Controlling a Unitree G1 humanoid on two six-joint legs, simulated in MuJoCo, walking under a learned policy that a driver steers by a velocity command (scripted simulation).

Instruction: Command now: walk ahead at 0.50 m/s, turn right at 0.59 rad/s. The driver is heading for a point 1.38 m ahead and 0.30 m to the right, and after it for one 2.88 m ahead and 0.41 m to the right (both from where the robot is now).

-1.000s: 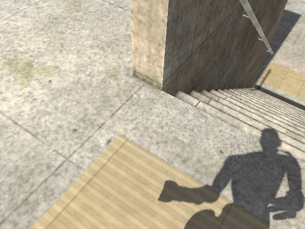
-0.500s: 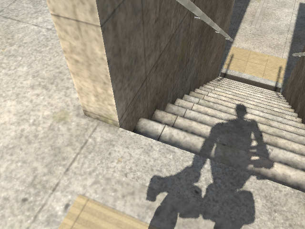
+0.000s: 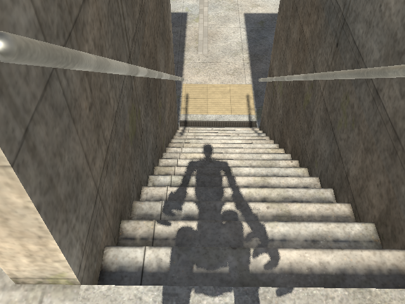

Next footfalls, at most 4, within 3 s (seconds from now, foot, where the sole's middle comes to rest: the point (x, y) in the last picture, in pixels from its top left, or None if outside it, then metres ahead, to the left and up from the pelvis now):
0.30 right None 0.32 -0.17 -0.79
0.66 left None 0.47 0.00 -0.79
0.98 right None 0.49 -0.28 -0.79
1.32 left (237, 276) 0.68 -0.15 -0.98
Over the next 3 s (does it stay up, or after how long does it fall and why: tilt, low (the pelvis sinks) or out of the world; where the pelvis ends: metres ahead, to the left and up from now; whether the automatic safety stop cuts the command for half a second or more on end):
stays up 0.89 -0.36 -0.43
